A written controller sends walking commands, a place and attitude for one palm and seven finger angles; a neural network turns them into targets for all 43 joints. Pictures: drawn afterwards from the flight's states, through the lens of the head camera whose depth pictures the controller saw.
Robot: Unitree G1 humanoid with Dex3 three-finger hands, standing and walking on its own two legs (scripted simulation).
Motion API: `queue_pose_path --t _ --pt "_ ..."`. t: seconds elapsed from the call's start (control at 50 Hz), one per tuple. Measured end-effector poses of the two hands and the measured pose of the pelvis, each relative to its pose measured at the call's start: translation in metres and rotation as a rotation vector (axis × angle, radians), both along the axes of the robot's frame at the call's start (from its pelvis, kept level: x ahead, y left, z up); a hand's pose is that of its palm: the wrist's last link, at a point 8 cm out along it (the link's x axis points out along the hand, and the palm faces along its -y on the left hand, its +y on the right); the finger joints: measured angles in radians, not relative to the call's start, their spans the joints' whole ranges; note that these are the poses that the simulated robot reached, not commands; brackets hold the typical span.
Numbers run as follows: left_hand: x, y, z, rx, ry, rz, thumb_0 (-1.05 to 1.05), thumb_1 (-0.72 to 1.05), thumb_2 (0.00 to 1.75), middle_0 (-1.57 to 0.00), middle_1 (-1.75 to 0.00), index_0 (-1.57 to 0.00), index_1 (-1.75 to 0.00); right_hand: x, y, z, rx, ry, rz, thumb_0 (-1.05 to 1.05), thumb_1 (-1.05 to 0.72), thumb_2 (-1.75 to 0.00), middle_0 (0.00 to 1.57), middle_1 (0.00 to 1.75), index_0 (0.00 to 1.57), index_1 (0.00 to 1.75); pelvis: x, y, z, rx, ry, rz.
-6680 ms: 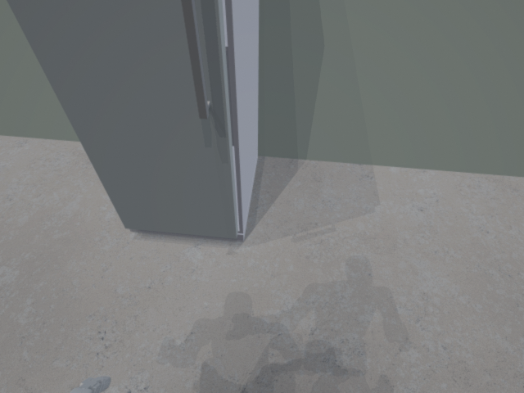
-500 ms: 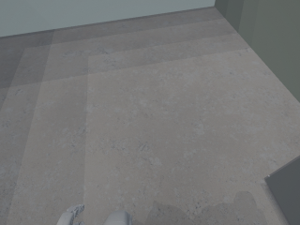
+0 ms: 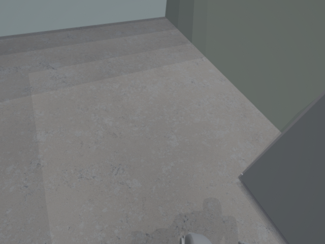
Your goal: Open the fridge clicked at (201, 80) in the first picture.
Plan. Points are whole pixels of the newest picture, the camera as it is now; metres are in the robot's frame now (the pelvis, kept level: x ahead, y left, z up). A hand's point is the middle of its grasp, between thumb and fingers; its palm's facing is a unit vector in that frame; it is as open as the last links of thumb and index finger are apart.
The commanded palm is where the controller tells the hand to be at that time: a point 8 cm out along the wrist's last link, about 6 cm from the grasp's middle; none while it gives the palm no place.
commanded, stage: turn to face it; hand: right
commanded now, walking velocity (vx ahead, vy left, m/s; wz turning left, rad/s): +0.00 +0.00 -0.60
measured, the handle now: out of the picture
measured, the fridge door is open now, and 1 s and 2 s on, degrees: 0 0 0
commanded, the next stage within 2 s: take the last steps up to it in 1.60 s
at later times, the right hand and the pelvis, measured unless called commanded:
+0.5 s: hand out of the picture +0.00 -0.30 -0.17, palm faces +0.35 +0.90 -0.25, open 7.4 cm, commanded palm none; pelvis +0.01 -0.07 +0.00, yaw -17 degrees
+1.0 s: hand out of the picture +0.02 -0.24 -0.14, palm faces +0.56 +0.78 -0.28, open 7.4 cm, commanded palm none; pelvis +0.02 -0.02 +0.00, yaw -37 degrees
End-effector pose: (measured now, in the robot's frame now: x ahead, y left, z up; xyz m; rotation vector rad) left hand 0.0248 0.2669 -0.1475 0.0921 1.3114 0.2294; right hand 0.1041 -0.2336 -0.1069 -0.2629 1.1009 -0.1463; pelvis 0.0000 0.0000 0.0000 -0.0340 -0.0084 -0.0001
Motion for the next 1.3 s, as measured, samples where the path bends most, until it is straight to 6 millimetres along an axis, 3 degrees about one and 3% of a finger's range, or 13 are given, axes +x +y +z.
queue_pose_path --t 0.08,0.16,0.28,0.34,0.46,0.6,0.76,0.86,0.98,1.08,1.16,1.3 --pt "0.025 0.000 0.004 0.014 0.002 -0.076 0.01 0.91 0.90 -0.20 -0.29 -0.20 -0.30 -0.034 -0.007 -0.007 0.014 0.054 -0.077 0.01 -0.91 -0.90 0.20 0.30 0.20 0.30 0.001 -0.002 0.001 -0.005 -0.003 -0.056" --pt "0.064 -0.014 0.008 0.035 -0.020 -0.171 0.01 0.91 0.90 -0.20 -0.29 -0.20 -0.30 -0.073 -0.022 -0.019 0.030 0.120 -0.163 0.00 -0.91 -0.90 0.20 0.30 0.20 0.30 0.001 -0.012 -0.002 0.002 0.002 -0.109" --pt "0.135 -0.061 0.017 0.086 -0.138 -0.339 0.01 0.91 0.90 -0.20 -0.29 -0.20 -0.30 -0.132 -0.063 -0.050 0.059 0.217 -0.307 0.00 -0.91 -0.90 0.20 0.30 0.20 0.30 0.003 -0.041 -0.019 0.029 0.014 -0.187" --pt "0.155 -0.085 0.028 0.096 -0.205 -0.389 0.01 0.91 0.90 -0.20 -0.29 -0.20 -0.30 -0.148 -0.081 -0.054 0.057 0.261 -0.357 0.01 -0.91 -0.90 0.20 0.30 0.20 0.30 0.002 -0.052 -0.018 0.038 0.008 -0.208" --pt "0.162 -0.116 0.044 0.095 -0.209 -0.454 0.00 0.90 0.90 -0.20 -0.29 -0.20 -0.30 -0.135 -0.105 -0.038 0.061 0.170 -0.408 0.01 -0.91 -0.90 0.20 0.30 0.19 0.30 0.004 -0.064 -0.002 0.069 0.002 -0.281" --pt "0.153 -0.129 0.039 0.055 -0.157 -0.491 0.00 0.90 0.90 -0.21 -0.30 -0.20 -0.30 -0.103 -0.113 -0.022 0.046 0.033 -0.442 0.01 -0.91 -0.90 0.20 0.30 0.19 0.30 0.009 -0.065 0.004 0.070 0.001 -0.368" --pt "0.138 -0.106 0.017 0.025 -0.059 -0.499 0.01 0.90 0.90 -0.21 -0.30 -0.20 -0.30 -0.070 -0.096 -0.006 0.015 -0.069 -0.465 0.01 -0.91 -0.90 0.20 0.30 0.20 0.30 0.018 -0.046 0.000 0.053 0.004 -0.462" --pt "0.144 -0.081 -0.005 0.007 -0.011 -0.523 0.01 0.90 0.90 -0.21 -0.30 -0.20 -0.30 -0.071 -0.075 0.000 -0.032 -0.121 -0.495 0.00 -0.91 -0.90 0.20 0.30 0.20 0.30 0.025 -0.026 -0.010 0.033 0.003 -0.528" --pt "0.163 -0.074 -0.004 0.008 0.016 -0.607 0.01 0.90 0.90 -0.20 -0.29 -0.20 -0.30 -0.115 -0.046 0.005 -0.025 -0.067 -0.602 0.00 -0.91 -0.90 0.20 0.30 0.20 0.30 0.025 -0.018 -0.003 0.012 -0.023 -0.625" --pt "0.182 -0.090 0.003 0.019 0.010 -0.700 0.01 0.91 0.90 -0.20 -0.29 -0.20 -0.30 -0.164 -0.026 -0.004 0.008 0.001 -0.705 0.01 -0.91 -0.90 0.20 0.30 0.20 0.30 0.019 -0.018 -0.001 -0.003 -0.029 -0.694" --pt "0.200 -0.122 0.009 0.031 -0.028 -0.793 0.01 0.91 0.90 -0.20 -0.29 -0.20 -0.30 -0.213 -0.013 -0.017 0.047 0.068 -0.795 0.01 -0.91 -0.90 0.20 0.30 0.20 0.30 0.008 -0.025 -0.003 0.002 -0.031 -0.747" --pt "0.220 -0.208 0.022 0.042 -0.200 -0.969 0.01 0.91 0.90 -0.20 -0.29 -0.20 -0.30 -0.310 -0.005 -0.055 0.123 0.183 -0.958 0.01 -0.91 -0.90 0.20 0.30 0.20 0.30 -0.023 -0.048 -0.020 0.027 -0.035 -0.822"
